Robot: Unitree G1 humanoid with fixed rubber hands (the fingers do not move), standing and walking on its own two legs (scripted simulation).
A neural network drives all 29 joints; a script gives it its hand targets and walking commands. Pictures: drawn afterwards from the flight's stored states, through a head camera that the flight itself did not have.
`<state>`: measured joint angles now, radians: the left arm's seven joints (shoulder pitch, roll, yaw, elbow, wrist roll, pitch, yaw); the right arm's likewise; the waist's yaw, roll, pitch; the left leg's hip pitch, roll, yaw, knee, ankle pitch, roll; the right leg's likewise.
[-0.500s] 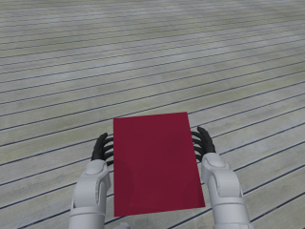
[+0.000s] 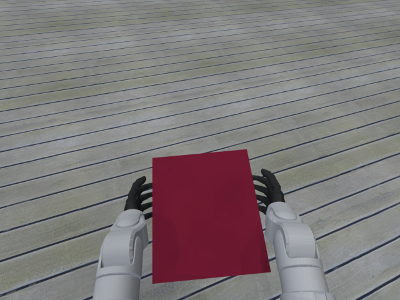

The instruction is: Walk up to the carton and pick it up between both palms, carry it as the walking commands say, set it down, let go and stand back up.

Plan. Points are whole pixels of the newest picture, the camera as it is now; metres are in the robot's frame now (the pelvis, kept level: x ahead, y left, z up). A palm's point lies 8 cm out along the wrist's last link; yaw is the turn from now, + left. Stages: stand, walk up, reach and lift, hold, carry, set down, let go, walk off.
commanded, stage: carry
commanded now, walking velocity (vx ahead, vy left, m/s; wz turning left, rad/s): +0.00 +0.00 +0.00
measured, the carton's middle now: (205, 222) +0.32 +0.00 -0.05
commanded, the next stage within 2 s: none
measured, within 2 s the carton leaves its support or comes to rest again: neither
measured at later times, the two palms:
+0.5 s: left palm (150, 104) +0.63 +0.15 +0.04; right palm (247, 102) +0.64 -0.13 +0.05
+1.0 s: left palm (162, 51) +0.94 +0.14 +0.04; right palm (237, 52) +0.94 -0.14 +0.05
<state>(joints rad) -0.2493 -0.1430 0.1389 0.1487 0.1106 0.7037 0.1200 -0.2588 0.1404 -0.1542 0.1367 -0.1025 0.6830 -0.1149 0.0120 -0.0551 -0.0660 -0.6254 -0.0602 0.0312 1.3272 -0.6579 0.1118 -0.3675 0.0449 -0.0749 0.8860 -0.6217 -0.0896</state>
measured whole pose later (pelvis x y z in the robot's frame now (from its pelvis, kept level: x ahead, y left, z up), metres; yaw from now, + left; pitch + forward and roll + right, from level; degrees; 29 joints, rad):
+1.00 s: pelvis +0.64 +0.00 +0.00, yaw +1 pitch +3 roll +1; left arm -0.25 -0.15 0.14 0.17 0.12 0.73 0.11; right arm -0.24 0.15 -0.16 0.13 -0.11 0.73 -0.11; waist 0.01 -0.03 -0.08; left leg -0.43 -0.05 0.06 1.29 -0.61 0.08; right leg -0.30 0.00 -0.09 0.88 -0.64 -0.07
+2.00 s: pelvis +1.39 -0.03 -0.01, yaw +0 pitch +1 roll +1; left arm -0.24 -0.15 0.14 0.13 0.12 0.70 0.11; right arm -0.26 0.15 -0.16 0.09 -0.11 0.72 -0.11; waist -0.01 0.03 0.00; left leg -0.29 -0.07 0.00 1.33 -0.60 0.09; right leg -0.52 0.06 -0.07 0.99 -0.51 -0.12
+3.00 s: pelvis +2.02 -0.07 +0.00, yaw -1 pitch +1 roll +1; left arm -0.20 -0.14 0.09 -0.07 0.12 0.85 0.11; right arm -0.25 0.15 -0.12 -0.09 -0.12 0.89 -0.12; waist -0.01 0.04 -0.01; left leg -0.03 -0.03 0.10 0.78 -0.64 0.08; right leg -0.52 0.04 -0.01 0.90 -0.33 -0.05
